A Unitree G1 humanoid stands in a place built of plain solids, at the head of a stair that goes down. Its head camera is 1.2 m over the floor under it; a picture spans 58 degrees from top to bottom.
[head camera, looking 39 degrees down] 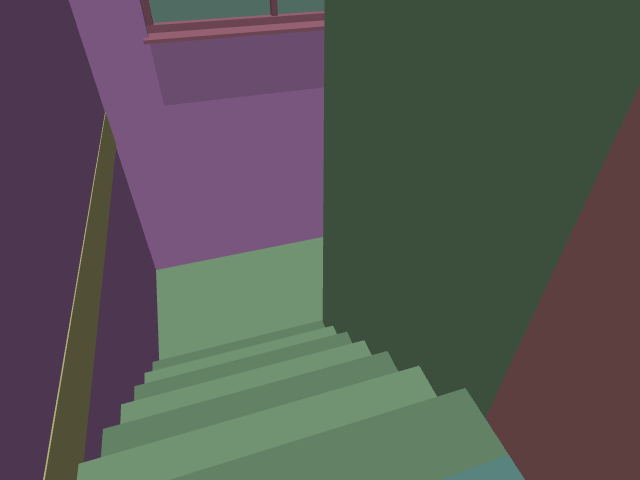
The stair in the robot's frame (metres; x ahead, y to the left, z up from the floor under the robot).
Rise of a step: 0.21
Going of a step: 0.24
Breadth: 1.25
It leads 18 degrees to the left of straight ahead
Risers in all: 7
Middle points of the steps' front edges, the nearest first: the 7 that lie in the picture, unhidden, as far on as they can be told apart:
0.57 0.15 0.00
0.79 0.22 -0.21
1.02 0.29 -0.42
1.24 0.36 -0.63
1.47 0.43 -0.85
1.70 0.51 -1.06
1.92 0.58 -1.27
